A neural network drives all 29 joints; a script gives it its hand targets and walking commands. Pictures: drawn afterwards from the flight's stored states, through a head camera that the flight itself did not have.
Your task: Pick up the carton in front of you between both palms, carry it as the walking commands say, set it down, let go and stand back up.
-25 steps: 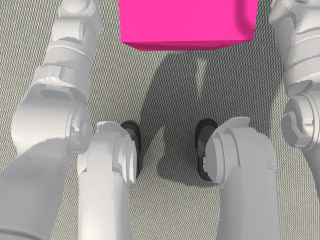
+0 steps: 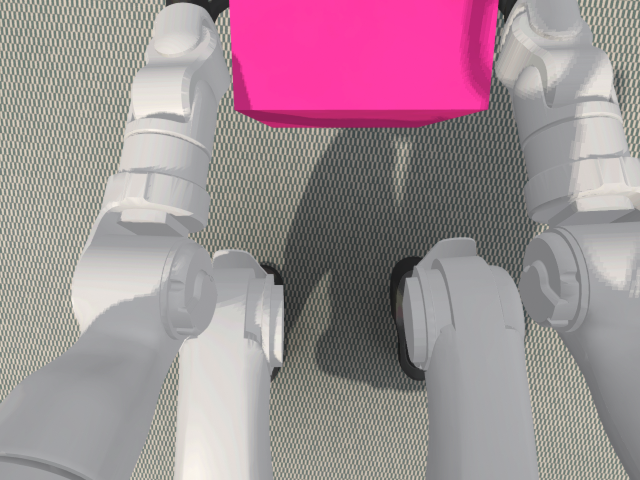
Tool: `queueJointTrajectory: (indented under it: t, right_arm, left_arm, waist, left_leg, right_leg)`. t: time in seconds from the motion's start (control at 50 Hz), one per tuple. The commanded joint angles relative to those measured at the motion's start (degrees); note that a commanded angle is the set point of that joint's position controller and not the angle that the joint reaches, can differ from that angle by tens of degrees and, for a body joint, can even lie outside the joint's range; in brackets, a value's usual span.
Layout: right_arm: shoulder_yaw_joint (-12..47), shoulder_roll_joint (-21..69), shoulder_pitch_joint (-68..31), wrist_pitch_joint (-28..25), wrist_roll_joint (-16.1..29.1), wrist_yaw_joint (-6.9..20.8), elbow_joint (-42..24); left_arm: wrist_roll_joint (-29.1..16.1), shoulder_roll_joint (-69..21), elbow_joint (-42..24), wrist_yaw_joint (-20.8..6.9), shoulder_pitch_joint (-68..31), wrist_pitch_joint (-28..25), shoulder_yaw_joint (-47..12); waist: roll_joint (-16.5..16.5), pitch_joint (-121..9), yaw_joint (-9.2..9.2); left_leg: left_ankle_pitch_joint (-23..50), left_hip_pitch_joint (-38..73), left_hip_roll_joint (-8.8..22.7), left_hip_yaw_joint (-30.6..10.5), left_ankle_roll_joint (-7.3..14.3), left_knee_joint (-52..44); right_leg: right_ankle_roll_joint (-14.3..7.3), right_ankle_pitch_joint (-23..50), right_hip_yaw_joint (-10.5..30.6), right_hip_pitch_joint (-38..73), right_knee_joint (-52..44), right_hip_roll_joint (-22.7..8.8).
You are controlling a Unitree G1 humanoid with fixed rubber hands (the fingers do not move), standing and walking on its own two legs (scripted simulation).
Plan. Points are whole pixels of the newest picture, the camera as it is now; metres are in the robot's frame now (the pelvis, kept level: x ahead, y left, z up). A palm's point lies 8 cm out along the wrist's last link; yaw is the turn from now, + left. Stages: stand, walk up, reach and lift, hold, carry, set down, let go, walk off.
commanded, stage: reach and lift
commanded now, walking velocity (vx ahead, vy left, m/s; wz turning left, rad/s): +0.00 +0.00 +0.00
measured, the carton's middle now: (352, 24) +0.55 -0.04 -0.22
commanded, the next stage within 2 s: none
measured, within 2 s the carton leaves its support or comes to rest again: neither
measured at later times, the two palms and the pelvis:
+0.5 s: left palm out of the picture +0.50 +0.11 +0.06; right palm out of the picture +0.48 -0.19 +0.05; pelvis -0.02 +0.00 +0.11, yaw -2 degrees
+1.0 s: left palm out of the picture +0.45 +0.12 +0.21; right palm out of the picture +0.44 -0.18 +0.21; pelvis +0.03 +0.00 +0.25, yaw -2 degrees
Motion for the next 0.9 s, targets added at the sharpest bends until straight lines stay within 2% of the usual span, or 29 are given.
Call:
queueJointTrajectory:
  t: [0.0, 0.06, 0.1, 0.16, 0.22, 0.3, 0.38, 0.56, 0.7, 0.88]
  right_arm:
    - [23.60, 62.68, -38.21, -0.24, 6.29, 19.51, -22.14]
    - [23.51, 66.33, -32.25, 2.13, 4.09, 18.46, -21.98]
    - [21.30, 68.28, -28.53, 3.65, 1.55, 18.77, -16.90]
    - [14.32, 69.06, -24.42, 5.23, -4.52, 19.90, -7.34]
    - [8.38, 68.56, -24.92, 5.62, -8.71, 20.84, -3.54]
    - [4.72, 68.51, -26.20, 5.54, -11.43, 21.28, -2.77]
    - [4.72, 70.27, -26.24, 6.20, -12.13, 21.42, -3.64]
    - [12.53, 76.51, -21.20, 8.36, -8.80, 22.21, -10.68]
    - [17.39, 79.64, -12.87, 8.26, -6.77, 21.86, -13.26]
    - [18.14, 81.18, -1.70, 6.42, -8.17, 20.83, -12.53]
  left_arm:
    - [-6.74, -64.49, -18.14, -16.06, -38.25, 0.42, -27.76]
    - [-4.45, -65.18, -20.49, -15.80, -35.12, 2.20, -27.89]
    - [-1.69, -65.37, -16.23, -16.59, -31.75, 3.57, -25.06]
    - [4.99, -65.09, -7.34, -17.87, -27.20, 5.17, -16.50]
    - [9.23, -64.51, -3.60, -18.72, -26.93, 5.81, -10.34]
    - [11.34, -64.61, -2.58, -19.43, -27.96, 5.83, -7.38]
    - [11.35, -66.65, -3.43, -20.14, -27.96, 6.66, -8.24]
    - [7.75, -72.85, -9.50, -21.44, -22.41, 9.04, -16.54]
    - [6.19, -75.33, -11.54, -21.66, -13.62, 8.90, -21.31]
    - [7.25, -76.53, -10.58, -21.36, -2.01, 7.14, -22.21]
  waist:
    - [-2.39, -106.31, -2.73]
    - [-3.59, -104.11, -1.99]
    - [-3.52, -93.63, -1.35]
    - [-3.39, -76.41, 0.13]
    - [-3.33, -71.16, 0.77]
    - [-3.43, -73.04, 0.51]
    - [-3.13, -78.15, 0.17]
    - [-2.60, -89.51, -0.17]
    - [-3.08, -85.64, 0.52]
    - [-2.87, -75.58, 0.85]
  left_leg:
    - [37.20, 43.72, -4.23, 10.25, 2.27, -9.01]
    - [32.43, 41.33, -4.92, 10.57, 2.39, -12.75]
    - [24.44, 36.94, -5.08, 10.61, 2.49, -16.27]
    - [13.16, 30.94, -4.91, 10.68, 2.87, -21.46]
    - [9.25, 30.14, -4.87, 10.12, 3.40, -25.47]
    - [8.15, 32.29, -4.83, 9.51, 3.48, -29.50]
    - [7.91, 36.15, -4.84, 9.46, 3.26, -33.08]
    - [14.97, 48.53, -4.99, 9.35, 2.42, -38.95]
    - [18.22, 54.84, -4.95, 8.11, 2.28, -44.63]
    - [18.66, 63.15, -4.66, 5.62, 2.72, -54.28]
  right_leg:
    - [-0.31, 44.83, -7.96, 55.85, -10.07, 4.94]
    - [0.50, 40.07, -8.62, 54.64, -14.24, 5.86]
    - [0.54, 30.93, -8.91, 48.24, -17.91, 6.08]
    - [0.11, 16.89, -9.01, 38.85, -23.40, 6.14]
    - [-0.62, 11.30, -8.63, 36.29, -27.20, 6.35]
    - [-1.03, 10.21, -8.34, 38.67, -30.84, 6.60]
    - [-1.00, 9.96, -8.27, 44.01, -34.21, 6.67]
    - [-0.14, 17.66, -8.48, 56.38, -39.66, 6.94]
    - [0.15, 21.38, -7.34, 63.03, -45.20, 7.15]
    - [-0.22, 21.72, -4.99, 71.56, -54.56, 6.99]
